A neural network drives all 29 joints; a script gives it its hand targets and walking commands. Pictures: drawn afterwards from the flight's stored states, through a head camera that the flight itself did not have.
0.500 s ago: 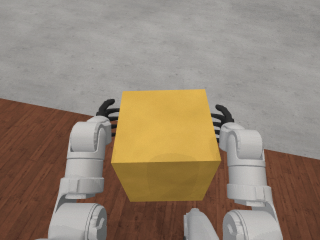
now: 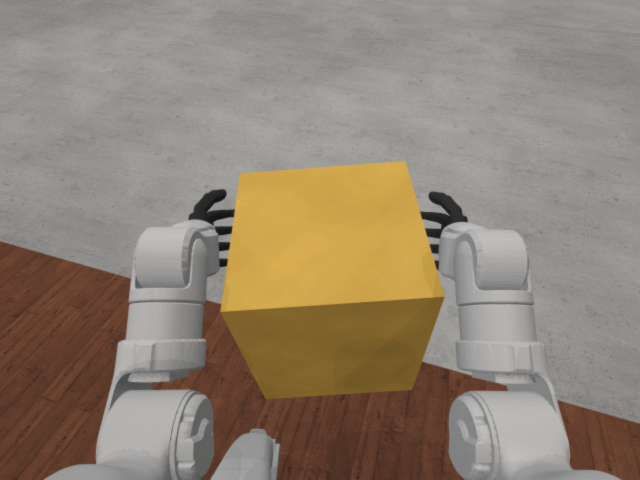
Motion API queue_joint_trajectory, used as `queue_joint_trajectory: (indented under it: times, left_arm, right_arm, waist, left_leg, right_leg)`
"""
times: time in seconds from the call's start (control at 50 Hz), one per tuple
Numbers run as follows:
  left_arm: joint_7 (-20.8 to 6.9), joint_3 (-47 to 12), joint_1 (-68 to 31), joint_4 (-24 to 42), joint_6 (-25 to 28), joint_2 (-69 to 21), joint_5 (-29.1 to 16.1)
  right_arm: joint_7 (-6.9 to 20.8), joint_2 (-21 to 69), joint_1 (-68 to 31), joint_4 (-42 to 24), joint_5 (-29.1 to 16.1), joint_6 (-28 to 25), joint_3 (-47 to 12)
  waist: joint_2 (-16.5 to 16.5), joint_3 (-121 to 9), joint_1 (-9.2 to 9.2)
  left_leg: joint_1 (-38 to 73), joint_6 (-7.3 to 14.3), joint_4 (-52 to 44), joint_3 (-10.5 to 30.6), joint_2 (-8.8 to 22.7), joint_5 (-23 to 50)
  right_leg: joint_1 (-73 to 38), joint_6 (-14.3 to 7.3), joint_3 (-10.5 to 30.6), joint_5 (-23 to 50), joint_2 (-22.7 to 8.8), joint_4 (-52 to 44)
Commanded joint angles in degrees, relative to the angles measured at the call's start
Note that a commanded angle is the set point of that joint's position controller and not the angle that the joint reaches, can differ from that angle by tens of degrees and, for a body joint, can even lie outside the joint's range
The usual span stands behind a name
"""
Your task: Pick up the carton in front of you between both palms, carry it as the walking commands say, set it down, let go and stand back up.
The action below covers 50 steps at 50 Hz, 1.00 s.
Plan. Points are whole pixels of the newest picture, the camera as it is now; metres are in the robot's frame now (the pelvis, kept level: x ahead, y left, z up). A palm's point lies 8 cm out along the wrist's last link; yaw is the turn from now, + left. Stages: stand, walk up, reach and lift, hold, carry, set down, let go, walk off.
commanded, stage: carry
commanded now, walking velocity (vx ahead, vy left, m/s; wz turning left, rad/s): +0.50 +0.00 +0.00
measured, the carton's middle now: (330, 287) +0.35 +0.01 +0.02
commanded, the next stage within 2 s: none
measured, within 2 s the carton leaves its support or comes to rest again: neither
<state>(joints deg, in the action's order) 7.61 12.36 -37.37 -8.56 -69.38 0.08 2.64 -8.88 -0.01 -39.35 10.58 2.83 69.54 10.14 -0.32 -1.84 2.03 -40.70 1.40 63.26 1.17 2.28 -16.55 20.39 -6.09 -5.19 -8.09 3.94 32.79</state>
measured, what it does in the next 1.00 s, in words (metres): goes down: left foot 0.05 m lower, then right foot 0.05 m lower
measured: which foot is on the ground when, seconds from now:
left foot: up 0.00-0.30, down 0.32-0.86, up 0.88-1.00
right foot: down 0.00-0.32, up 0.34-0.82, down 0.84-1.00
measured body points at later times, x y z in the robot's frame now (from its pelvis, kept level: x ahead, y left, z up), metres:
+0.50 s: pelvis +0.31 +0.04 -0.05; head +0.34 +0.05 +0.39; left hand +0.68 +0.16 +0.01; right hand +0.65 -0.14 +0.01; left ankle +0.33 +0.06 -0.78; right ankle +0.27 -0.11 -0.70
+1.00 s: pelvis +0.62 -0.01 -0.11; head +0.63 -0.02 +0.34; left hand +0.98 +0.15 +0.00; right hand +0.99 -0.16 +0.00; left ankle +0.53 +0.11 -0.72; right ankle +0.68 -0.05 -0.83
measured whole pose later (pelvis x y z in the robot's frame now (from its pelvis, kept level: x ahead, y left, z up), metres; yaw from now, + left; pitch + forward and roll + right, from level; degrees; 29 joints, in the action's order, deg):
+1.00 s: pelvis +0.62 -0.01 -0.11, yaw -1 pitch +4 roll +0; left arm 7.8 11.0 -38.5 -9.7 -70.0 0.2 3.5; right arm -8.7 -1.2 -39.9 12.1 1.6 69.1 10.0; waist 0.1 -3.7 1.8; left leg -31.8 2.2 78.2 0.5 -1.5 -26.5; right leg 26.4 -9.1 -6.2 -9.7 5.3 34.3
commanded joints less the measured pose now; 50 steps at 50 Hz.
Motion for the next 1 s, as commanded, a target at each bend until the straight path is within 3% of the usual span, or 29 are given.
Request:
queue_joint_trajectory:
  times: [0.0, 0.1, 0.18, 0.22, 0.24, 0.26, 0.28, 0.3, 0.32, 0.34, 0.36, 0.38, 0.4, 0.42, 0.46, 0.52, 0.56, 0.64, 0.72, 0.76, 0.8, 0.82, 0.84, 0.86, 0.88, 0.9, 0.92, 0.96, 0.98]
  left_arm:
    - [-15.1, -35.7, -45.4, 8.5, 1.8, -65.0, -27.7]
    - [-15.3, -35.7, -41.7, 7.3, 1.9, -63.7, -26.8]
    - [-16.0, -35.5, -39.7, 3.8, 2.6, -63.4, -25.9]
    - [-16.3, -35.7, -39.1, 1.6, 3.1, -64.0, -26.0]
    - [-16.6, -35.8, -39.1, 0.4, 3.4, -64.5, -26.2]
    - [-16.7, -36.0, -39.5, -0.8, 3.8, -64.9, -26.3]
    - [-16.9, -36.1, -40.1, -1.9, 4.1, -65.1, -26.1]
    - [-17.0, -35.8, -40.0, -2.8, 4.4, -65.4, -25.7]
    - [-16.9, -34.9, -41.6, -5.0, 4.0, -67.0, -26.0]
    - [-16.5, -34.0, -41.7, -5.1, 4.2, -66.7, -25.5]
    - [-16.2, -33.9, -42.9, -2.2, 4.6, -66.8, -25.3]
    - [-15.6, -34.5, -45.7, 0.8, 5.1, -67.4, -25.4]
    - [-14.8, -34.3, -45.7, 2.8, 5.6, -67.9, -25.1]
    - [-14.0, -34.5, -44.5, 4.0, 5.9, -68.0, -24.4]
    - [-12.9, -35.2, -40.8, 4.9, 6.4, -68.5, -23.4]
    - [-11.9, -36.0, -35.4, 5.6, 7.2, -68.4, -21.7]
    - [-11.6, -36.7, -33.4, 6.3, 7.8, -67.5, -20.5]
    - [-11.0, -38.9, -33.6, 9.4, 8.2, -64.8, -19.8]
    - [-10.6, -39.3, -34.5, 11.3, 6.6, -60.1, -19.5]
    - [-10.6, -37.7, -32.9, 9.7, 5.1, -56.8, -18.5]
    - [-10.8, -35.4, -31.5, 7.1, 3.6, -53.7, -17.5]
    - [-11.0, -34.2, -32.0, 6.2, 2.9, -52.6, -17.1]
    - [-11.3, -32.7, -32.8, 5.3, 2.3, -51.2, -16.9]
    - [-11.3, -31.5, -32.5, 2.0, 1.7, -50.1, -16.7]
    - [-11.5, -30.8, -32.2, 1.1, 1.4, -50.2, -17.4]
    - [-12.0, -32.2, -34.7, 2.4, 1.3, -54.2, -20.1]
    - [-12.7, -33.4, -40.7, 5.1, 1.2, -57.0, -22.4]
    - [-13.7, -35.7, -47.5, 7.7, 1.1, -62.9, -26.4]
    - [-14.1, -36.3, -48.4, 8.1, 1.1, -64.7, -27.6]
  right_arm:
    - [11.2, 65.1, -40.2, -9.3, -22.8, -3.0, -33.1]
    - [10.8, 63.5, -37.6, -8.6, -21.0, -2.6, -33.8]
    - [11.8, 62.6, -35.7, -5.8, -19.6, -2.4, -33.2]
    - [12.4, 61.9, -34.9, -3.7, -18.7, -2.6, -31.9]
    - [12.7, 61.2, -34.0, -2.4, -18.1, -2.7, -30.9]
    - [13.0, 60.3, -33.2, -1.2, -17.4, -3.0, -29.7]
    - [13.4, 59.3, -32.5, -0.1, -16.7, -3.3, -28.3]
    - [13.9, 58.1, -31.8, 1.2, -16.2, -3.6, -26.9]
    - [14.1, 56.9, -31.3, 3.3, -15.3, -3.7, -25.2]
    - [14.3, 57.2, -30.7, 4.6, -15.7, -3.9, -24.8]
    - [14.8, 60.5, -32.1, 2.9, -17.4, -4.6, -26.9]
    - [15.4, 64.5, -36.7, -0.5, -20.7, -5.1, -29.4]
    - [15.7, 67.1, -41.4, -4.7, -23.8, -5.5, -31.4]
    - [16.0, 69.0, -44.4, -7.3, -26.2, -5.7, -33.2]
    - [16.1, 70.3, -44.6, -9.9, -28.5, -6.4, -35.3]
    - [16.3, 70.1, -39.7, -10.4, -28.3, -7.0, -36.2]
    - [16.7, 69.7, -37.2, -10.3, -28.0, -7.5, -37.0]
    - [17.1, 68.0, -35.6, -11.4, -28.0, -8.0, -38.5]
    - [16.6, 63.8, -34.7, -12.9, -28.4, -7.0, -39.0]
    - [16.3, 61.2, -33.9, -11.5, -28.2, -6.0, -38.4]
    - [16.2, 59.2, -34.4, -9.1, -28.0, -4.9, -37.5]
    - [16.1, 58.6, -35.4, -7.9, -28.0, -4.5, -37.0]
    - [16.1, 58.4, -37.7, -7.1, -27.9, -3.9, -36.2]
    - [15.9, 59.3, -38.8, -5.0, -27.8, -2.7, -35.5]
    - [15.3, 59.0, -39.6, -5.0, -27.5, -2.2, -34.1]
    - [14.9, 59.1, -41.1, -6.7, -26.8, -1.9, -33.2]
    - [14.4, 60.7, -43.8, -7.5, -26.4, -1.7, -32.6]
    - [13.4, 62.3, -44.1, -8.5, -24.9, -1.6, -31.4]
    - [13.0, 62.9, -43.1, -8.5, -24.2, -1.6, -31.0]
  waist:
    - [-5.6, -25.9, 0.74]
    - [-5.3, -23.8, 2.77]
    - [-5.4, -21.0, 4.97]
    - [-5.8, -20.5, 4.00]
    - [-6.3, -21.4, 2.35]
    - [-5.6, -22.9, -0.47]
    - [-2.9, -25.1, -3.47]
    - [5.3, -27.4, -3.03]
    - [14.9, -31.4, -4.75]
    - [14.1, -34.5, -6.32]
    - [11.1, -33.9, -6.35]
    - [3.6, -28.7, -5.03]
    - [1.4, -25.6, -3.32]
    - [1.0, -24.4, -2.18]
    - [3.9, -24.7, -2.44]
    - [6.0, -27.5, -4.60]
    - [6.1, -28.4, -5.78]
    - [5.6, -25.8, -7.35]
    - [5.8, -22.9, -9.14]
    - [5.8, -21.7, -8.31]
    - [5.6, -23.0, -4.69]
    - [4.2, -24.5, -1.54]
    - [-4.7, -28.1, -0.33]
    - [-14.2, -33.2, 0.49]
    - [-12.3, -38.3, 2.75]
    - [-6.7, -35.8, 2.87]
    - [-1.9, -30.2, 1.52]
    - [0.4, -25.4, -0.31]
    - [-0.6, -24.6, -1.01]
  left_leg:
    - [-6.9, 0.0, -4.0, -2.2, -0.2, 6.6]
    - [-7.0, 1.1, -18.0, -5.2, -2.9, 16.5]
    - [-0.1, 2.5, -34.6, -8.6, -6.3, 26.8]
    - [9.4, 4.3, -40.4, -8.2, -6.4, 31.2]
    - [16.2, 4.8, -41.5, -8.5, -6.5, 31.5]
    - [24.6, 5.1, -44.0, -8.2, -5.1, 33.3]
    - [36.8, 5.1, -42.7, -4.9, -0.9, 36.5]
    - [50.4, 5.5, -31.7, 6.0, 9.1, 56.0]
    - [64.7, 14.8, -27.4, 24.0, 20.9, 66.5]
    - [67.1, 19.6, -28.9, 30.9, 22.6, 47.6]
    - [60.3, 20.2, -34.8, 33.3, 19.6, 21.4]
    - [50.8, 16.4, -38.6, 29.3, 15.4, 12.4]
    - [43.4, 14.1, -40.6, 25.5, 13.5, 14.2]
    - [37.9, 12.1, -42.1, 21.7, 12.3, 15.2]
    - [35.5, 10.2, -42.3, 16.3, 10.3, 21.1]
    - [44.8, 8.5, -37.3, 11.1, 8.7, 43.9]
    - [50.0, 7.6, -35.2, 9.2, 7.6, 51.5]
    - [53.0, 6.7, -33.6, 6.7, 4.2, 53.2]
    - [53.6, 6.9, -29.6, 4.8, 2.0, 48.6]
    - [49.3, 6.9, -25.4, 3.4, 1.9, 45.1]
    - [42.3, 5.1, -15.8, 1.2, 1.3, 46.0]
    - [35.5, 3.6, -6.5, -0.8, 0.4, 40.1]
    - [19.9, 1.6, 6.5, -1.6, -2.7, 11.1]
    - [2.0, -1.2, 18.9, -0.4, -7.8, -22.1]
    - [-6.4, -1.1, 28.3, 1.6, -7.3, -22.3]
    - [-8.0, 1.1, 25.0, 2.4, -4.6, -16.8]
    - [-7.6, 1.3, 21.9, 1.7, -3.3, -12.5]
    - [-2.9, 0.4, 14.4, 1.3, -0.4, -7.8]
    - [-0.8, 0.0, 12.1, 0.4, 0.0, -6.4]
  right_leg:
    - [-26.9, -1.3, 16.7, 37.1, -14.8, -6.6]
    - [-32.6, -0.6, 13.0, 42.8, -11.2, -4.6]
    - [-33.3, -0.2, 10.4, 40.9, -8.8, -1.7]
    - [-29.6, 0.7, 9.1, 38.9, -8.8, 2.6]
    - [-27.3, 1.4, 8.6, 40.0, -8.8, 6.8]
    - [-23.6, 2.6, 7.0, 38.6, -8.5, 14.1]
    - [-14.8, 3.8, 5.7, 28.4, -7.4, 24.2]
    - [0.5, 4.0, 4.9, -6.0, -3.5, 34.2]
    - [17.9, 6.7, 5.5, -29.8, 2.4, 47.9]
    - [25.2, 5.5, 8.5, -30.5, 0.1, 54.5]
    - [27.4, 4.1, 9.2, -25.9, -2.2, 53.1]
    - [25.4, 3.8, 8.6, -20.8, -4.1, 47.1]
    - [22.3, 4.1, 8.3, -17.9, -5.1, 42.4]
    - [18.0, 4.5, 7.9, -15.9, -5.9, 38.2]
    - [15.7, 5.1, 6.1, -12.3, -6.1, 33.4]
    - [22.4, 5.9, 4.6, -6.1, -6.5, 28.7]
    - [26.3, 5.8, 3.9, -1.9, -6.2, 26.2]
    - [27.5, 4.6, 1.6, 6.9, -3.6, 15.4]
    - [22.3, 3.1, -0.9, 18.3, -0.6, -1.4]
    - [13.9, 1.6, -1.0, 23.6, -0.4, -7.2]
    - [-1.4, 0.7, -2.1, 26.6, -0.5, -12.3]
    - [-12.4, 0.7, -0.6, 29.4, -2.9, -13.7]
    - [-29.0, -0.8, 8.3, 50.2, -12.9, -2.5]
    - [-46.2, -9.9, 26.5, 61.0, -25.5, 6.0]
    - [-49.8, -16.9, 37.4, 31.2, -29.1, 0.9]
    - [-41.4, -14.7, 38.2, 5.6, -24.5, -5.4]
    - [-32.7, -11.6, 35.7, -0.7, -21.8, -8.8]
    - [-19.6, -8.6, 30.0, -2.2, -18.9, -11.9]
    - [-15.6, -6.8, 27.3, -2.5, -17.5, -12.8]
